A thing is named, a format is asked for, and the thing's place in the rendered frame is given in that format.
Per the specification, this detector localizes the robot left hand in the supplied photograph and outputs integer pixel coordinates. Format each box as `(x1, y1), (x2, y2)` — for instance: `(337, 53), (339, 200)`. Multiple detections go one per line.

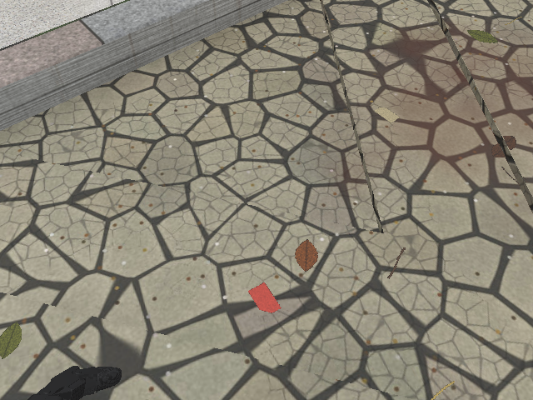
(28, 366), (122, 400)

